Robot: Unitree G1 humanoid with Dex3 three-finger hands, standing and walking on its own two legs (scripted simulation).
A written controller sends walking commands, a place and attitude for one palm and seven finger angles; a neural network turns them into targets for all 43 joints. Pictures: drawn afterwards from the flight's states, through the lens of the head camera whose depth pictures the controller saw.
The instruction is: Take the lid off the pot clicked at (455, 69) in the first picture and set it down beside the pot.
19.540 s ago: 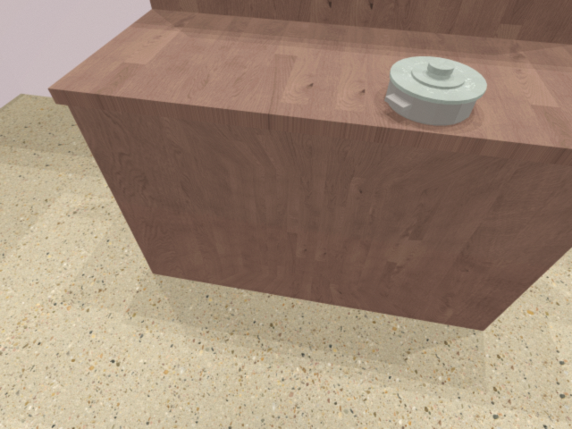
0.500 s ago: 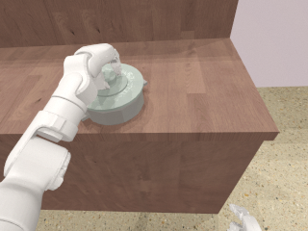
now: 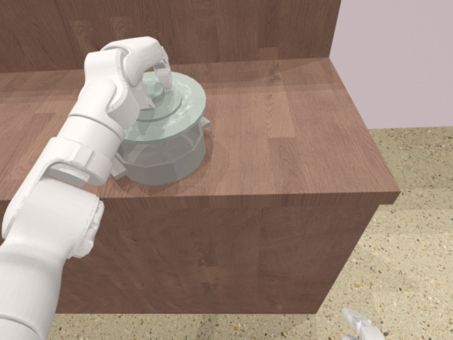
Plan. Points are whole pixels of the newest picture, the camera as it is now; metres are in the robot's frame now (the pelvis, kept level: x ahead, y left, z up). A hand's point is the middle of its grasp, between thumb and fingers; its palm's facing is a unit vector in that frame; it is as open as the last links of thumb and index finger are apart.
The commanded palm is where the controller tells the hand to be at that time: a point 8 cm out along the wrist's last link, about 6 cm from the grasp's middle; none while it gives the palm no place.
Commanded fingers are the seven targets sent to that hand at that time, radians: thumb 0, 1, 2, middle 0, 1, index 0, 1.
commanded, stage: lift the lid straight up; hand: left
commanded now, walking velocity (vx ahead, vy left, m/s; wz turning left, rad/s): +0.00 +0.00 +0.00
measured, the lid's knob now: (149, 92) +0.48 +0.14 +0.22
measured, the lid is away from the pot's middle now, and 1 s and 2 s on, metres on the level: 0.01 0.02 0.12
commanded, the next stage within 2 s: move the lid sideways beside the pot in 1.00 s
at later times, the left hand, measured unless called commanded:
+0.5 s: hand (134, 63) +0.45 +0.14 +0.29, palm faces -0.13 -0.08 -0.99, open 8.1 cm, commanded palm +0.42 +0.15 +0.37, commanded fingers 0.00 0.56 1.07 -0.83 -0.98 -0.85 -0.94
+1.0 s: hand (117, 42) +0.45 +0.16 +0.32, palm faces -0.09 -0.11 -0.99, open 8.1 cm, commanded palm +0.43 +0.16 +0.39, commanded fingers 0.00 0.56 1.07 -0.83 -0.98 -0.85 -0.94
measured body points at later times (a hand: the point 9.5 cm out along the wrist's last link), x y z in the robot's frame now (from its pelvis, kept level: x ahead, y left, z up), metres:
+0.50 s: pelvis +0.00 +0.00 +0.00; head +0.00 -0.03 +0.45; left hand +0.45 +0.15 +0.35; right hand +0.16 -0.23 -0.11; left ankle +0.03 +0.10 -0.74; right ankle -0.03 -0.11 -0.74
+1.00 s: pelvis +0.00 +0.00 +0.00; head +0.00 -0.02 +0.45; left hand +0.45 +0.16 +0.38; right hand +0.14 -0.24 -0.12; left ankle +0.03 +0.10 -0.74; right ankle -0.03 -0.11 -0.74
